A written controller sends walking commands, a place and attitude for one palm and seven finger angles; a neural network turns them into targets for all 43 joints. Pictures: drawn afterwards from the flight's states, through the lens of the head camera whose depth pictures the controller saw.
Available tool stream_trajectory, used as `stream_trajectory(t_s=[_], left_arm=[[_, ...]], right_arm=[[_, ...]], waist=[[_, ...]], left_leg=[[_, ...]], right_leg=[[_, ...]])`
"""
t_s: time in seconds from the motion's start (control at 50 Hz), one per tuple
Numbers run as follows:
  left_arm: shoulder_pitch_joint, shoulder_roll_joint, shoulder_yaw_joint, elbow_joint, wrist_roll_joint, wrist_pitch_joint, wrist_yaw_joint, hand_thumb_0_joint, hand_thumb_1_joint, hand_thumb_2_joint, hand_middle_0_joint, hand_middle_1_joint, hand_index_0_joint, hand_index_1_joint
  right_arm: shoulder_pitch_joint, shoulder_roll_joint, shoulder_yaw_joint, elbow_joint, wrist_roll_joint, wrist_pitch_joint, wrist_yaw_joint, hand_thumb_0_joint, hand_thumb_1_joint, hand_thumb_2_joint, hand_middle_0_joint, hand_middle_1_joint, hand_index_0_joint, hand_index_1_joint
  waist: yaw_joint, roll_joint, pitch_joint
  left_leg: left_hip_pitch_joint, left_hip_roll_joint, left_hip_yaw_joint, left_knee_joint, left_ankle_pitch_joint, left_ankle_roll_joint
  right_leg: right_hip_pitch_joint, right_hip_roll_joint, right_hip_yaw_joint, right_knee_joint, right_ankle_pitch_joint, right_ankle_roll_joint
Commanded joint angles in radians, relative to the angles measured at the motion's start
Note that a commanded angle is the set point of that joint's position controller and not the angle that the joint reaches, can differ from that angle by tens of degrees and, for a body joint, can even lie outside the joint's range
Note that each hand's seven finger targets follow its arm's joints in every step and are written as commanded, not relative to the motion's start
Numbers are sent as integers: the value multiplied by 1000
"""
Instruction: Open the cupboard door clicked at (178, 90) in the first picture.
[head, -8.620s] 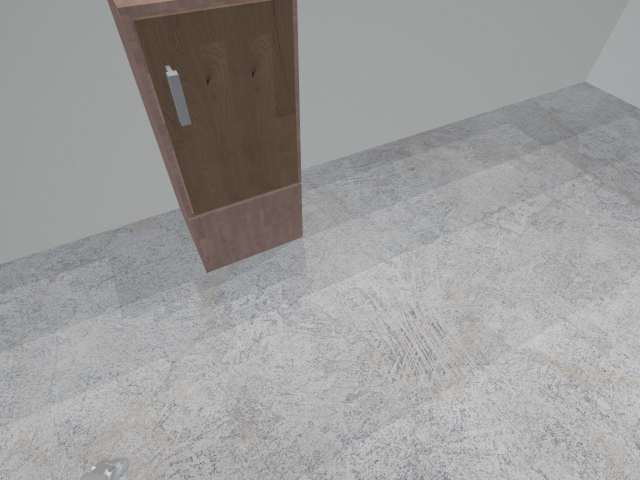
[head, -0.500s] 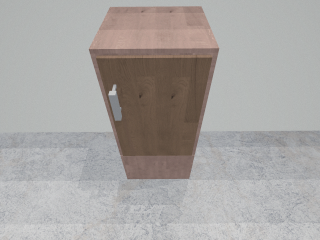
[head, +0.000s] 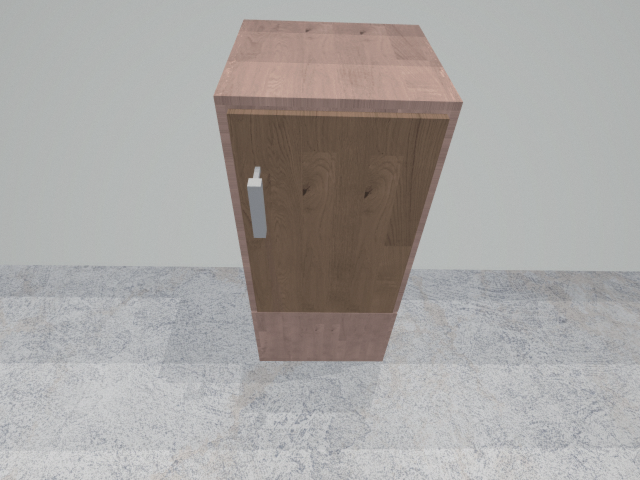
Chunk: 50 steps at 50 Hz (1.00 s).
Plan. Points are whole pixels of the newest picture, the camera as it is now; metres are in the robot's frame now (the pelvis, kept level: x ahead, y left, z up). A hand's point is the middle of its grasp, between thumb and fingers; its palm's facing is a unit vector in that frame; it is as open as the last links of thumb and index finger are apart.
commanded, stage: look again from close up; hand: left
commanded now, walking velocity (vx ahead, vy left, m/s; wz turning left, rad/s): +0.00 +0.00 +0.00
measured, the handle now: (258, 202) +0.60 +0.16 -0.01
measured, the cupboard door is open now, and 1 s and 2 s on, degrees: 0 0 0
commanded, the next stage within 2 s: shuffle to correct the standing spot in 0.12 s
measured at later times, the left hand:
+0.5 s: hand out of the picture -0.01 +0.15 -0.18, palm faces +0.03 -0.99 -0.15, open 7.4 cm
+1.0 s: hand out of the picture +0.11 +0.11 -0.17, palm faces +0.06 -0.99 -0.15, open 7.3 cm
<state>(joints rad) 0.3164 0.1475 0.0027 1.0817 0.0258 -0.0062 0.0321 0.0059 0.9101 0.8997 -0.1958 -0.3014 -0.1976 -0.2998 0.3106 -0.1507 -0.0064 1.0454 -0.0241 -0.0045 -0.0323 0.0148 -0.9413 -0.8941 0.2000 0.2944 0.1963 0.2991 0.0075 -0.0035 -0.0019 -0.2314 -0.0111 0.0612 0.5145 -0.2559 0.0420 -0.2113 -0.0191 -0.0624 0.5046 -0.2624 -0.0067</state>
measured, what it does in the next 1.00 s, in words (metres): walks ahead: left foot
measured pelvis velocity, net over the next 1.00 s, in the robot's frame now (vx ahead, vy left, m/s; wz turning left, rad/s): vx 0.10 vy -0.07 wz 0.03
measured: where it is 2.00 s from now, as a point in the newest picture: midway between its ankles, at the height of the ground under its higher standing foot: outside the picture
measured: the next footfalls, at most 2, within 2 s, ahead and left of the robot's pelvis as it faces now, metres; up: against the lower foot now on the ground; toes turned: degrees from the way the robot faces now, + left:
left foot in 0.74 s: +0.11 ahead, +0.06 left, +0.00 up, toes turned +10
right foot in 1.12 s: +0.21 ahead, -0.24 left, +0.00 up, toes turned -4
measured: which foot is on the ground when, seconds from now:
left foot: down 0.00-0.56, up 0.58-0.72, down 0.74-1.00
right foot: down 0.00-0.76, up 0.78-1.00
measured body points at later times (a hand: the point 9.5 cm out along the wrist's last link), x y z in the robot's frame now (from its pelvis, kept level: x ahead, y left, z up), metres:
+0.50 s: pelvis +0.02 -0.01 +0.00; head +0.03 -0.01 +0.45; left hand -0.01 +0.20 -0.16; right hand +0.00 -0.23 -0.16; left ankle +0.02 +0.09 -0.74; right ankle +0.01 -0.12 -0.74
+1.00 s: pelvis +0.10 -0.07 +0.01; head +0.13 -0.04 +0.46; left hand +0.11 +0.16 -0.16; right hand +0.10 -0.29 -0.14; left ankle +0.07 +0.05 -0.74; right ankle +0.13 -0.22 -0.67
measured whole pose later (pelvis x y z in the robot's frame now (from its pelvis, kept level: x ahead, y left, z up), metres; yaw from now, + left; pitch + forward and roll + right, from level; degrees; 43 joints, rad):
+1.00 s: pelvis +0.10 -0.07 +0.01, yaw +2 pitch +1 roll -1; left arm 0.27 0.17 0.05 1.02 0.04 0.04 -0.01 0.01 0.93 0.90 -0.19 -0.30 -0.20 -0.30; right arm 0.32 -0.12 -0.01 1.06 -0.04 -0.04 -0.05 0.01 -0.92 -0.89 0.20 0.29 0.20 0.30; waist 0.00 -0.02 0.04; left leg -0.20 0.09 0.12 0.46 -0.27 -0.01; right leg -0.53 -0.07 -0.05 0.97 -0.29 0.02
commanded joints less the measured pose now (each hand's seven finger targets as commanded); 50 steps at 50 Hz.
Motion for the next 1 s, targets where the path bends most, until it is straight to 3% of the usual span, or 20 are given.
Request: stream_trajectory(t_s=[0.0, 0.2, 0.24, 0.3, 0.38, 0.46, 0.5, 0.54, 0.58, 0.62, 0.64, 0.68, 0.7, 0.72, 0.74, 0.76, 0.8, 0.84, 0.9, 0.98], left_arm=[[76, 62, 8, -36, 0, -3, 1, 0, 900, 900, -200, -300, -200, -300], [80, 67, 5, -34, -3, -8, 0, 0, 900, 900, -200, -300, -200, -300], [87, 57, 6, -26, -1, -7, -3, 0, 900, 900, -200, -300, -200, -300], [84, 49, 10, -34, 9, 1, -10, 0, 900, 900, -200, -300, -200, -300], [110, 39, 16, -35, 13, 0, -18, 0, 900, 900, -200, -300, -200, -300], [150, 53, 24, -29, 9, -8, -19, 0, 900, 900, -200, -300, -200, -300], [183, 69, 31, -23, 8, -12, -16, 0, 900, 900, -200, -300, -200, -300], [231, 104, 43, -6, 4, -17, -8, 0, 900, 900, -200, -300, -200, -300], [256, 97, 45, -3, 10, -22, -1, 0, 900, 900, -200, -300, -200, -300], [239, 95, 44, -4, 16, -24, 2, 0, 900, 900, -200, -300, -200, -300], [220, 95, 43, -5, 15, -22, 1, 0, 900, 900, -200, -300, -200, -300], [161, 87, 38, -16, 5, -12, 0, 0, 900, 900, -200, -300, -200, -300], [147, 67, 34, -22, -2, -7, -6, 0, 900, 900, -200, -300, -200, -300], [162, 17, 28, -39, -7, -5, -13, 0, 900, 900, -200, -300, -200, -300], [120, 44, 26, -67, 0, -5, -14, 0, 900, 900, -200, -300, -200, -300], [88, 75, 38, -88, 11, 6, -15, 0, 900, 900, -200, -300, -200, -300], [42, 40, 43, -81, 21, 14, -23, 0, 900, 900, -200, -300, -200, -300], [61, 18, 42, -79, 16, 26, -36, 0, 900, 900, -200, -300, -200, -300], [54, 3, 43, -88, 10, 44, -46, 0, 900, 900, -200, -300, -200, -300], [-17, 2, 44, -120, -2, 34, -42, 0, 900, 900, -200, -300, -200, -300]], right_arm=[[32, -113, -13, -50, 4, -26, 1, 0, -900, -900, 200, 300, 200, 300], [53, -109, -9, -22, 6, -30, 3, 0, -900, -900, 200, 300, 200, 300], [67, -108, -11, -10, 4, -28, 2, 0, -900, -900, 200, 300, 200, 300], [76, -130, -25, -5, 1, -19, -3, 0, -900, -900, 200, 300, 200, 300], [76, -124, -31, -6, 0, -19, -6, 0, -900, -900, 200, 300, 200, 300], [65, -99, -32, -11, 1, -26, -6, 0, -900, -900, 200, 300, 200, 300], [58, -75, -24, -17, 2, -34, -6, 0, -900, -900, 200, 300, 200, 300], [41, -32, -15, -28, 0, -36, -3, 0, -900, -900, 200, 300, 200, 300], [-22, -26, -18, -53, -2, -34, 1, 0, -900, -900, 200, 300, 200, 300], [-46, -13, -16, -57, 2, -36, 6, 0, -900, -900, 200, 300, 200, 300], [-37, -3, -13, -52, 3, -37, 7, 0, -900, -900, 200, 300, 200, 300], [71, 8, -11, -6, 2, -42, 3, 0, -900, -900, 200, 300, 200, 300], [162, -34, -21, 29, 0, -46, -6, 0, -900, -900, 200, 300, 200, 300], [259, -144, -45, 50, -9, -53, -20, 0, -900, -900, 200, 300, 200, 300], [298, -190, -51, 53, -7, -41, -32, 0, -900, -900, 200, 300, 200, 300], [251, -196, -55, 31, -3, -32, -28, 0, -900, -900, 200, 300, 200, 300], [145, -135, -38, 14, -7, -43, -30, 0, -900, -900, 200, 300, 200, 300], [107, -122, -31, 1, -4, -53, -30, 0, -900, -900, 200, 300, 200, 300], [84, -148, -40, -10, -6, -55, -34, 0, -900, -900, 200, 300, 200, 300], [50, -164, -51, -27, -14, -34, -22, 0, -900, -900, 200, 300, 200, 300]], waist=[[8, 39, 111], [2, 16, 80], [-6, 14, 58], [-13, 29, 94], [-8, 47, 114], [6, -2, 114], [17, -77, 89], [23, -213, 56], [41, -179, 99], [28, -91, 87], [18, -74, 74], [-40, -57, 39], [-75, 8, 16], [-95, 245, -33], [-107, 232, -31], [-93, 116, 17], [-50, 108, 145], [-21, 115, 136], [-8, 131, 49], [-21, 187, 41]], left_leg=[[-158, 146, -206, -271, -221, 24], [-105, 135, -186, -258, -143, 21], [-71, 150, -197, -265, -210, 28], [-71, 195, -242, -291, -314, 54], [-89, 205, -259, -264, -298, 78], [-158, 155, -193, -160, -193, 64], [-216, 90, -90, -27, -96, 40], [-280, 20, 37, 181, -133, 7], [-375, 35, 34, 360, -270, 3], [-357, 53, 42, 345, -284, 2], [-299, 50, 60, 273, -242, -1], [-49, 36, 92, 32, -39, -5], [119, 95, 13, -66, 90, 11], [278, 366, -351, -153, 294, 111], [312, 525, -506, -205, 488, 222], [210, 535, -447, -210, 388, 250], [22, 459, -339, -247, 355, 197], [-19, 396, -207, -247, 437, 161], [27, 335, -66, -207, 544, 117], [3, 284, -7, -155, 512, 89]], right_leg=[[-2, -47, 53, -46, -13, -27], [-9, -64, 70, -70, 22, -24], [-24, -50, 54, -49, -40, -25], [-91, -26, 24, 0, -104, -27], [-101, -28, 26, 0, -98, -34], [-24, -56, 66, -48, -83, -46], [53, -105, 128, -91, -56, -72], [121, -220, 257, -170, 31, -137], [138, -281, 308, -209, 212, -213], [148, -268, 243, -162, 402, -239], [126, -242, 200, -135, 432, -226], [3, -160, 101, -38, 349, -157], [-102, -105, 52, 115, 287, -110], [-326, -7, -33, 342, -17, -27], [-428, 3, 10, 554, -304, -18], [-427, -36, 65, 629, -292, -26], [-444, -66, 81, 676, -182, -2], [-399, -69, 68, 670, -85, 16], [-348, -66, 35, 555, -20, 37], [-226, -40, -36, 270, 0, 46]])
